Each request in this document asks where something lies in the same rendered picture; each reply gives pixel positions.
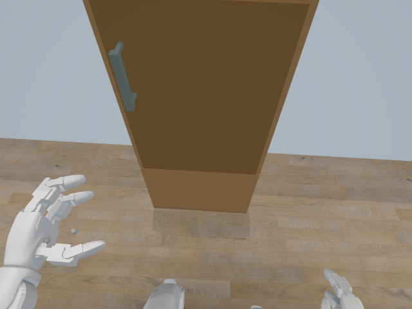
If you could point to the handle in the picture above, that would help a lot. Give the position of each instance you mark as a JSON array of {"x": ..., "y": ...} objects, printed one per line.
[{"x": 121, "y": 77}]

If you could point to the cupboard door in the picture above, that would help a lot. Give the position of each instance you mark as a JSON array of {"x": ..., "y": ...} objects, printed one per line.
[{"x": 208, "y": 75}]

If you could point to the left robot forearm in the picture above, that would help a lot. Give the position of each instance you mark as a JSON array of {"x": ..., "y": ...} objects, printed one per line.
[{"x": 18, "y": 287}]

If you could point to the robot left hand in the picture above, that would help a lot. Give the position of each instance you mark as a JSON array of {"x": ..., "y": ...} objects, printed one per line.
[{"x": 25, "y": 246}]

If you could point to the left robot thigh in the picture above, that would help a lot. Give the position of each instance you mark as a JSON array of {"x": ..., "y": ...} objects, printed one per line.
[{"x": 166, "y": 296}]

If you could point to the robot right hand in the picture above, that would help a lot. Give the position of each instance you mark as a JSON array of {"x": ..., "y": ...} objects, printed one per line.
[{"x": 343, "y": 290}]

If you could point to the left robot shin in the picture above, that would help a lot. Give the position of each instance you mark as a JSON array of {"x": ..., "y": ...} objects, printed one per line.
[{"x": 169, "y": 281}]

